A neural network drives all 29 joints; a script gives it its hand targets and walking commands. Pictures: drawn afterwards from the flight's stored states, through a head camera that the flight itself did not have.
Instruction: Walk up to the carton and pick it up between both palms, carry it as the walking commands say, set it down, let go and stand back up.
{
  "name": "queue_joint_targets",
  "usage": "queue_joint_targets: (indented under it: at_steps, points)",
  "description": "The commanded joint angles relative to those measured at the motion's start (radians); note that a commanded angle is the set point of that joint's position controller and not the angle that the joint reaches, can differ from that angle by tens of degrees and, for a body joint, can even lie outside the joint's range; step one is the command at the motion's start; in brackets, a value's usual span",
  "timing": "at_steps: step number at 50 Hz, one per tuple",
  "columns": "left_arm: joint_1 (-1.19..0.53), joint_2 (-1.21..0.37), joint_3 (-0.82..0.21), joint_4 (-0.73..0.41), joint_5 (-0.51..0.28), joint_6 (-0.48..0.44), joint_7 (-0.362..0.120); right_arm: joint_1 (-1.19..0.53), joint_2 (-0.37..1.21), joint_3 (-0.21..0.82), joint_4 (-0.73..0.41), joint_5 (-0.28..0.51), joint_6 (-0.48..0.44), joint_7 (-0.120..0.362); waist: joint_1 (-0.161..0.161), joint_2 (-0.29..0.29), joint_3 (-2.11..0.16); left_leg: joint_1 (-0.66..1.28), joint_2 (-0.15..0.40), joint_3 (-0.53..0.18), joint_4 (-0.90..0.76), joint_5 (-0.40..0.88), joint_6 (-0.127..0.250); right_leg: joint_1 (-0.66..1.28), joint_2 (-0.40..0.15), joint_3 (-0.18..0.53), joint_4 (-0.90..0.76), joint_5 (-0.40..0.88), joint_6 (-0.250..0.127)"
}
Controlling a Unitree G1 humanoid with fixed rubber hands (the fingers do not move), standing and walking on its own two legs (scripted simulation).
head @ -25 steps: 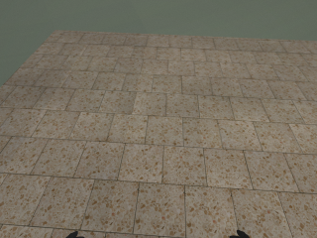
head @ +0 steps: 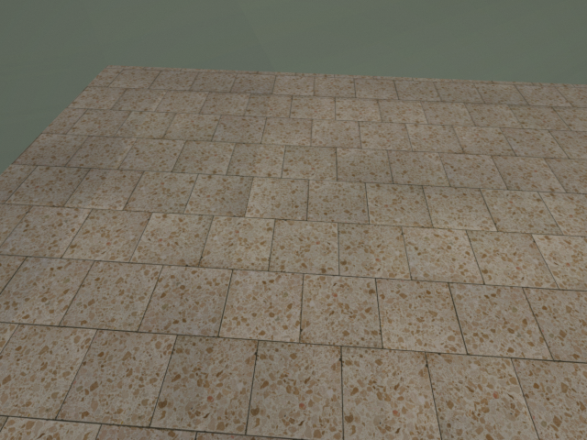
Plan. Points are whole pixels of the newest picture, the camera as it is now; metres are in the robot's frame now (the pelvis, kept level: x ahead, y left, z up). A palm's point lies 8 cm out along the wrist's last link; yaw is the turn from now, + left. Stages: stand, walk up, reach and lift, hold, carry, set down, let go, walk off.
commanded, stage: walk up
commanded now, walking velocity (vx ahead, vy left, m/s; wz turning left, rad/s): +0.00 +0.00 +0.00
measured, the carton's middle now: out of the picture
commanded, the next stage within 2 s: none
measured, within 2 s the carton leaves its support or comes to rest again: neither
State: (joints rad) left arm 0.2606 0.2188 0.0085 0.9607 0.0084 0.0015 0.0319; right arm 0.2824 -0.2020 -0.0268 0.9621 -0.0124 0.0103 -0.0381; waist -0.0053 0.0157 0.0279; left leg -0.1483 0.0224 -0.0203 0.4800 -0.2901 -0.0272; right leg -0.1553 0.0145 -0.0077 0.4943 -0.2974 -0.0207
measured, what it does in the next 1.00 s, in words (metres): steps to the right, turning right: right foot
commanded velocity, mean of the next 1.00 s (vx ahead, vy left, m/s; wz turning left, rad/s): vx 0.00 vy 0.00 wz -0.44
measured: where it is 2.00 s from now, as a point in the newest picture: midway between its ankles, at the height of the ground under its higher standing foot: outside the picture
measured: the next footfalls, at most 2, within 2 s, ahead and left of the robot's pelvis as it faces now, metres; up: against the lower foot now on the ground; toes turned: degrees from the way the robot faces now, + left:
right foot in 0.46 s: -0.02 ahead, -0.13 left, +0.00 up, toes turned -20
left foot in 1.32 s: +0.03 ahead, +0.07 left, +0.00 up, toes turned -38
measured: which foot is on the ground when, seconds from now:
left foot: down 0.00-0.46, up 0.48-1.00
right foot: down 0.00-0.22, up 0.24-0.44, down 0.46-1.00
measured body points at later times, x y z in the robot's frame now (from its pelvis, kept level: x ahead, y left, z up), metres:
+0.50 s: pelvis -0.05 -0.05 -0.02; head -0.04 -0.09 +0.42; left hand +0.10 +0.19 -0.13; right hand -0.07 -0.31 -0.19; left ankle -0.02 +0.13 -0.72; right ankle -0.05 -0.12 -0.74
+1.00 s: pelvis -0.07 -0.08 +0.01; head -0.08 -0.12 +0.46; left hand +0.06 +0.17 -0.10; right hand -0.05 -0.38 -0.12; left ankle +0.00 +0.09 -0.66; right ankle -0.05 -0.11 -0.74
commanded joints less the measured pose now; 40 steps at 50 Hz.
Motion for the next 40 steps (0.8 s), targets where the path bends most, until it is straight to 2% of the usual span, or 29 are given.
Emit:
queue_joint_targets:
  at_steps: [1, 2, 4, 5, 6, 7, 8, 10, 11, 12, 13, 14, 16, 18, 19, 20, 21, 22, 23, 24, 25, 26, 27, 31, 32, 34, 36, 38, 40]
  points:
    - [0.057, 0.064, 0.016, 0.023, 0.004, 0.0, 0.002, 0.09, -0.07, -0.005, 0.012, -0.012, -0.004, -0.005, 0.001, -0.048, 0.076, -0.045, 0.055, -0.043, -0.068, 0.25, 0.045, -0.005, -0.062, 0.075, -0.115, 0.234, -0.01]
    - [0.066, 0.016, -0.002, 0.026, 0.005, 0.002, 0.008, 0.062, -0.139, -0.02, 0.017, 0.008, -0.004, -0.004, 0.017, 0.001, 0.105, -0.052, 0.039, -0.055, -0.076, 0.131, 0.047, -0.065, -0.074, 0.092, -0.134, 0.182, -0.02]
    - [0.049, 0.007, 0.005, 0.028, 0.001, 0.006, 0.002, 0.04, -0.023, 0.015, 0.011, 0.002, -0.008, -0.004, 0.026, -0.057, 0.038, -0.083, 0.075, -0.082, -0.112, 0.151, 0.064, 0.007, -0.054, 0.062, -0.09, 0.184, -0.013]
    - [0.07, 0.075, 0.01, 0.059, -0.003, 0.005, 0.01, 0.069, -0.074, 0.0, 0.025, 0.005, -0.005, 0.005, 0.008, 0.027, 0.04, -0.06, 0.043, -0.057, -0.089, 0.172, 0.058, 0.013, -0.065, 0.069, -0.099, 0.206, -0.022]
    - [0.069, 0.034, 0.001, 0.063, 0.014, 0.0, 0.006, 0.075, -0.021, 0.012, 0.047, 0.006, -0.007, 0.003, 0.009, 0.041, -0.004, 0.0, 0.029, -0.026, -0.08, 0.11, 0.051, -0.041, -0.084, 0.088, -0.119, 0.126, -0.026]
    - [0.025, 0.147, 0.04, -0.044, 0.039, -0.003, -0.007, 0.006, -0.17, -0.042, -0.046, -0.037, 0.006, -0.022, 0.02, -0.041, 0.045, -0.037, 0.028, 0.037, 0.014, -0.044, 0.02, -0.153, -0.118, 0.199, -0.078, 0.044, -0.018]
    - [-0.008, 0.163, 0.066, -0.038, 0.008, 0.003, -0.016, 0.027, -0.155, -0.051, -0.061, -0.034, -0.007, -0.032, -0.023, -0.165, 0.027, 0.006, 0.061, 0.052, 0.062, 0.04, 0.008, -0.223, -0.138, 0.222, -0.02, 0.372, -0.026]
    - [0.002, 0.112, 0.062, -0.074, 0.005, 0.0, -0.008, 0.123, -0.099, -0.032, -0.031, -0.037, -0.006, -0.044, -0.03, -0.065, 0.019, -0.056, 0.099, 0.041, 0.064, 0.036, 0.023, -0.261, -0.135, 0.233, 0.081, 0.382, -0.032]
    - [0.005, 0.102, 0.074, -0.098, 0.02, 0.007, -0.013, 0.128, -0.135, -0.046, -0.041, -0.041, -0.007, -0.047, -0.047, 0.023, -0.026, 0.025, 0.144, -0.003, 0.017, 0.076, 0.061, -0.341, -0.09, 0.194, 0.147, 0.258, -0.009]
    - [-0.039, 0.044, 0.055, -0.136, 0.002, 0.003, -0.016, 0.182, -0.158, -0.045, -0.029, -0.055, -0.003, -0.051, -0.063, 0.159, 0.0, 0.041, 0.27, -0.125, -0.107, 0.22, 0.129, -0.406, 0.0, 0.051, 0.379, 0.052, 0.023]
    - [-0.012, 0.056, 0.068, -0.157, 0.025, 0.005, -0.01, 0.154, -0.158, -0.043, -0.034, -0.039, -0.006, -0.052, -0.052, 0.254, 0.011, -0.032, 0.43, -0.215, -0.154, 0.399, 0.24, -0.43, 0.002, 0.012, 0.561, -0.27, 0.05]
    - [-0.001, 0.073, 0.079, -0.151, 0.026, 0.008, -0.014, 0.132, -0.152, -0.039, -0.025, -0.03, -0.006, -0.051, -0.026, 0.15, -0.026, -0.035, 0.45, -0.197, -0.144, 0.505, 0.255, -0.414, -0.058, 0.019, 0.62, -0.304, 0.062]
    - [0.074, 0.026, 0.072, -0.144, 0.02, 0.021, -0.03, 0.014, -0.167, -0.05, -0.06, -0.046, -0.012, -0.044, 0.037, 0.14, 0.049, -0.18, 0.37, -0.029, -0.148, 0.361, 0.223, -0.298, -0.091, -0.005, 0.559, -0.241, 0.057]
    - [0.025, 0.028, 0.07, -0.157, 0.006, 0.048, -0.036, 0.006, -0.18, -0.048, -0.078, -0.057, -0.009, -0.035, 0.005, 0.134, 0.021, -0.252, 0.282, 0.068, -0.154, 0.214, 0.16, -0.216, -0.085, -0.061, 0.458, -0.183, 0.055]
    - [0.108, 0.022, 0.073, -0.167, -0.015, 0.04, -0.042, -0.02, -0.19, -0.056, -0.099, -0.054, -0.012, -0.03, 0.044, 0.194, 0.031, -0.214, 0.271, 0.082, -0.12, 0.182, 0.123, -0.191, -0.11, -0.029, 0.379, -0.144, 0.058]
    - [0.086, 0.022, 0.065, -0.152, -0.013, 0.031, -0.045, -0.031, -0.168, -0.057, -0.093, -0.044, -0.007, -0.028, 0.008, 0.196, 0.033, -0.197, 0.253, 0.115, -0.095, 0.17, 0.128, -0.203, -0.083, -0.075, 0.315, -0.111, 0.06]
    - [0.123, 0.018, 0.06, -0.157, -0.012, 0.031, -0.047, 0.01, -0.185, -0.06, -0.083, -0.038, -0.005, -0.016, 0.023, 0.2, -0.012, -0.213, 0.276, 0.117, -0.024, 0.15, 0.115, -0.097, -0.058, -0.12, 0.202, -0.095, 0.053]
    - [0.166, 0.072, 0.09, -0.153, -0.005, 0.012, -0.053, -0.014, -0.168, -0.069, -0.093, -0.036, -0.002, -0.012, 0.06, 0.086, -0.034, -0.23, 0.244, 0.155, 0.108, 0.099, 0.068, 0.018, -0.059, -0.08, 0.09, -0.015, 0.051]
    - [0.195, 0.12, 0.101, -0.128, 0.005, -0.002, -0.035, 0.068, -0.117, -0.05, -0.083, -0.028, 0.004, -0.005, 0.055, -0.317, 0.016, -0.35, 0.141, 0.217, 0.332, -0.126, 0.002, 0.021, -0.128, 0.05, -0.139, 0.089, 0.043]
    - [0.245, 0.243, 0.131, -0.152, -0.004, -0.013, -0.031, -0.011, -0.07, -0.045, -0.157, -0.045, 0.017, -0.009, 0.075, -0.528, 0.034, -0.538, 0.043, 0.167, 0.555, -0.413, -0.052, -0.014, -0.407, 0.468, -0.262, 0.374, -0.009]
    - [0.28, 0.217, 0.122, -0.158, 0.001, -0.019, -0.027, -0.052, -0.096, -0.06, -0.176, -0.026, 0.028, -0.002, 0.093, -0.371, -0.028, -0.534, 0.037, 0.094, 0.634, -0.37, -0.049, -0.002, -0.413, 0.514, -0.263, 0.526, -0.06]
    - [0.243, 0.209, 0.117, -0.143, -0.007, -0.01, -0.021, -0.125, -0.098, -0.056, -0.171, -0.011, 0.031, 0.003, 0.072, -0.24, 0.002, -0.518, 0.07, 0.035, 0.671, -0.291, -0.032, -0.044, -0.403, 0.513, -0.253, 0.444, -0.063]
    - [0.178, 0.206, 0.115, -0.169, -0.004, -0.006, -0.015, -0.092, -0.123, -0.057, -0.146, -0.015, 0.03, 0.008, 0.066, -0.095, -0.022, -0.495, 0.075, 0.041, 0.715, -0.193, -0.019, -0.043, -0.337, 0.412, -0.217, 0.316, -0.104]
    - [0.034, 0.189, 0.086, -0.185, -0.005, 0.005, -0.013, -0.024, -0.122, -0.054, -0.138, -0.006, 0.037, 0.02, 0.004, -0.125, -0.018, -0.418, 0.09, 0.015, 0.712, -0.037, -0.006, -0.043, -0.227, 0.292, -0.239, 0.271, -0.073]
    - [0.06, 0.149, 0.078, -0.164, -0.011, 0.002, -0.02, -0.018, -0.129, -0.049, -0.126, -0.012, 0.041, 0.014, 0.012, -0.115, -0.032, -0.451, 0.072, 0.005, 0.741, -0.031, -0.011, -0.033, -0.238, 0.349, -0.237, 0.201, -0.093]
    - [0.123, 0.163, 0.075, -0.145, -0.014, 0.006, -0.007, -0.048, -0.141, -0.061, -0.149, -0.02, 0.052, 0.019, 0.039, -0.038, -0.065, -0.424, 0.044, 0.013, 0.697, 0.005, -0.042, 0.033, -0.205, 0.327, -0.227, 0.202, -0.05]
    - [0.141, 0.182, 0.07, -0.136, -0.028, 0.002, -0.002, -0.098, -0.102, -0.045, -0.186, -0.014, 0.056, 0.016, 0.045, -0.159, -0.023, -0.414, 0.044, 0.006, 0.628, 0.033, -0.039, 0.005, -0.194, 0.288, -0.253, 0.261, -0.05]
    - [0.136, 0.193, 0.075, -0.148, -0.018, 0.001, -0.015, -0.128, -0.113, -0.042, -0.189, -0.017, 0.06, 0.008, 0.07, -0.141, -0.026, -0.399, 0.032, 0.003, 0.612, -0.005, -0.054, 0.008, -0.201, 0.34, -0.262, 0.179, -0.084]
    - [0.142, 0.211, 0.083, -0.141, -0.012, 0.008, -0.01, -0.155, -0.115, -0.03, -0.218, -0.012, 0.054, 0.003, 0.051, -0.12, -0.005, -0.393, 0.035, -0.029, 0.543, -0.025, -0.061, 0.011, -0.203, 0.377, -0.251, 0.201, -0.112]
